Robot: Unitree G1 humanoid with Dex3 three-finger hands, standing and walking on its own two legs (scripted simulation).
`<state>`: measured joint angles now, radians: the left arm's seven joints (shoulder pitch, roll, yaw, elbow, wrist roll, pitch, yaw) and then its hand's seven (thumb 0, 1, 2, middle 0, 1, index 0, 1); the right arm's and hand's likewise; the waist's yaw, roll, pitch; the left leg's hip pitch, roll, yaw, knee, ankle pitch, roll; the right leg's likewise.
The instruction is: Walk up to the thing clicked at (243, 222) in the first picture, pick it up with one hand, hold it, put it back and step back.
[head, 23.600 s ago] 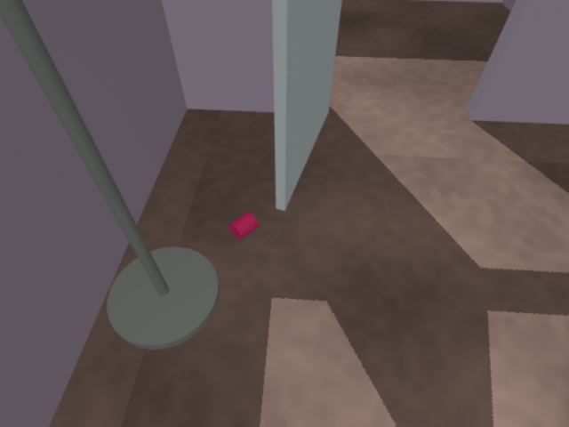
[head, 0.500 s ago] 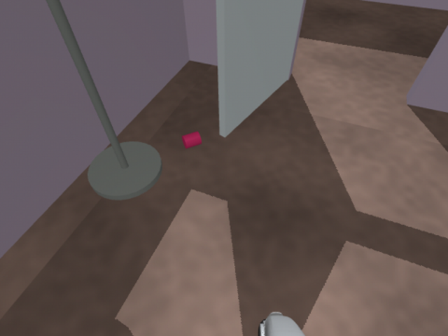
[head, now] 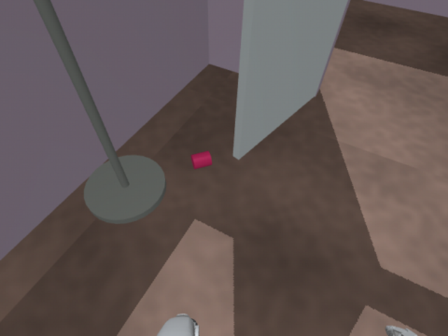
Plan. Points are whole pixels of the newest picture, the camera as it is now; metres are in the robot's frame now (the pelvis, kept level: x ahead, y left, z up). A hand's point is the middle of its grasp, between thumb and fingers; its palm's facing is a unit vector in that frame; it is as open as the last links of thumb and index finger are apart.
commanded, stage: walk up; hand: left
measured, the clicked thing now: (201, 160) +1.08 +0.18 -0.72
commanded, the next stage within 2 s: none
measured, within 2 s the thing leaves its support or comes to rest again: neither
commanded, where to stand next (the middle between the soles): +0.62 -0.02 m, yaw +0 degrees
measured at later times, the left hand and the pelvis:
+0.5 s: hand (126, 247) +0.31 +0.25 -0.13, palm faces -0.08 -0.91 -0.41, open 7.4 cm; pelvis +0.21 -0.03 -0.01, yaw -2 degrees
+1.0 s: hand (135, 220) +0.39 +0.26 -0.16, palm faces -0.01 -0.93 -0.36, open 7.4 cm; pelvis +0.38 -0.02 -0.01, yaw +1 degrees
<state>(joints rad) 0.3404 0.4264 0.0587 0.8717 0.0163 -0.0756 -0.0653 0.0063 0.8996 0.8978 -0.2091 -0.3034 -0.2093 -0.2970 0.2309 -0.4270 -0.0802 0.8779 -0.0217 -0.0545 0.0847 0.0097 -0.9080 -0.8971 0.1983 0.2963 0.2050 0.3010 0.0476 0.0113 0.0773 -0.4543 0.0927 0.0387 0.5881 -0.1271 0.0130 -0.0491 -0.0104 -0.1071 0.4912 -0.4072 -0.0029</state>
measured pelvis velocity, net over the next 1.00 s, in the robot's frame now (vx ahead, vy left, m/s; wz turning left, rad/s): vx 0.38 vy -0.02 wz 0.01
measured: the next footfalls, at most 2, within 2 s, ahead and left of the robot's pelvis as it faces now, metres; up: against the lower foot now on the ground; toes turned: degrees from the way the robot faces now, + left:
left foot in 0.02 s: +0.18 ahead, +0.13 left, +0.00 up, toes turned +5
right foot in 0.48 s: +0.35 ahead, -0.16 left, +0.00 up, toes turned -6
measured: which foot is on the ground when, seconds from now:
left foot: up 0.00-0.00, down 0.02-0.50, up 0.52-0.94, down 0.96-1.00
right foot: down 0.00-0.06, up 0.08-0.46, down 0.48-1.00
